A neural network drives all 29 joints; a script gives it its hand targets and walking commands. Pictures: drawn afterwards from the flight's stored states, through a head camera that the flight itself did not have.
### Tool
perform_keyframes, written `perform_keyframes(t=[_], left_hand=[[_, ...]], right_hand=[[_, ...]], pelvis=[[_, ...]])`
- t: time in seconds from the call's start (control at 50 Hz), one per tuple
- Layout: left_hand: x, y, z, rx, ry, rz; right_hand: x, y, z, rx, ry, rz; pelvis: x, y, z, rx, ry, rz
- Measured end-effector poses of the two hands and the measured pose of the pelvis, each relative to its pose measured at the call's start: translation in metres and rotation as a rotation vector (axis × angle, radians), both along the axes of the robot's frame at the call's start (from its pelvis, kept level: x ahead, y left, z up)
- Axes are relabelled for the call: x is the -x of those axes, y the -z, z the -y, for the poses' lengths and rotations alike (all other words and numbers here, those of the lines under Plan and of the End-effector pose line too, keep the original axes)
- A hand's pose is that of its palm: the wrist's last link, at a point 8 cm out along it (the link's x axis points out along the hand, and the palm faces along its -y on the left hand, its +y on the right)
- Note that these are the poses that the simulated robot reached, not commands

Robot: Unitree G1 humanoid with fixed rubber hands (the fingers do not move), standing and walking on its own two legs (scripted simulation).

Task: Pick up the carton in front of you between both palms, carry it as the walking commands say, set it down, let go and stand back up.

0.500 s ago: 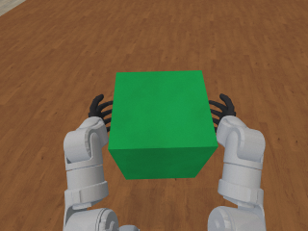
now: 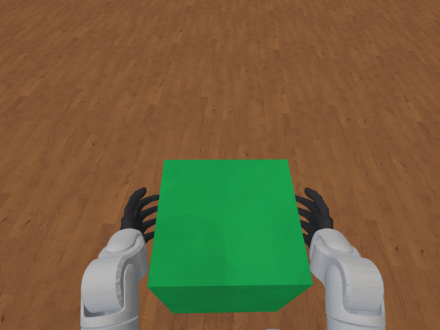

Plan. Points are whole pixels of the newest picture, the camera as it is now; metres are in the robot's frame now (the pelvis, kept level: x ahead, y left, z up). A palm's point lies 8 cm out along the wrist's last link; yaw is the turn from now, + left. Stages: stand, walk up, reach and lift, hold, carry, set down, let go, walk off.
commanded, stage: carry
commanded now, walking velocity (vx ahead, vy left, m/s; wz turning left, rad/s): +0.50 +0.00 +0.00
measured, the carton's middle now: (225, 242) +0.27 +0.00 +0.00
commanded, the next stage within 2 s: none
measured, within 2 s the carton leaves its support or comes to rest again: neither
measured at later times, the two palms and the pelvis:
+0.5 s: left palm (173, 117) +0.53 +0.11 +0.09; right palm (301, 113) +0.56 -0.18 +0.08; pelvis +0.32 -0.06 +0.00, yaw +4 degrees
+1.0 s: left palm (171, 67) +0.78 +0.14 +0.06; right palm (275, 66) +0.78 -0.15 +0.07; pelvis +0.55 -0.01 -0.01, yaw +1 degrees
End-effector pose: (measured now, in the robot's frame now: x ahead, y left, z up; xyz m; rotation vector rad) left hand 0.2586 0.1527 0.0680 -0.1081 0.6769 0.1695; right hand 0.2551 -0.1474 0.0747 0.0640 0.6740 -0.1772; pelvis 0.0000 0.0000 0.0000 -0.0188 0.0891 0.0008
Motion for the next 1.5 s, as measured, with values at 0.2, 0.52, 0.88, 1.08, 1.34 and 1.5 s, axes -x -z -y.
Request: perform_keyframes(t=[0.2, 0.52, 0.88, 1.08, 1.34, 1.5], left_hand=[[-0.104, -0.026, 0.016, -0.019, -0.01, 0.093], [-0.282, -0.02, 0.038, -0.05, -0.117, 0.007], [-0.493, 0.009, 0.002, 0.012, -0.028, -0.004], [-0.539, -0.006, 0.012, -0.014, 0.001, 0.05], [-0.547, -0.002, 0.02, -0.031, -0.024, 0.036], [-0.54, -0.007, 0.025, -0.026, -0.022, 0.055]], right_hand=[[-0.107, -0.021, 0.016, -0.029, -0.001, 0.094], [-0.317, -0.006, 0.036, -0.058, -0.107, 0.007], [-0.501, 0.006, 0.002, 0.014, -0.027, -0.005], [-0.54, -0.004, 0.011, -0.01, 0.002, 0.051], [-0.555, 0.005, 0.02, -0.029, -0.021, 0.036], [-0.546, -0.001, 0.025, -0.023, -0.018, 0.055]], pelvis=[[-0.142, 0.006, 0.017, -0.005, -0.014, 0.033], [-0.334, -0.001, 0.058, -0.046, -0.061, 0.032], [-0.522, 0.018, 0.009, -0.027, -0.006, 0.028], [-0.57, 0.014, 0.01, -0.038, 0.0, 0.024], [-0.586, 0.02, 0.023, -0.036, -0.006, 0.033], [-0.578, 0.019, 0.028, -0.033, -0.006, 0.049]])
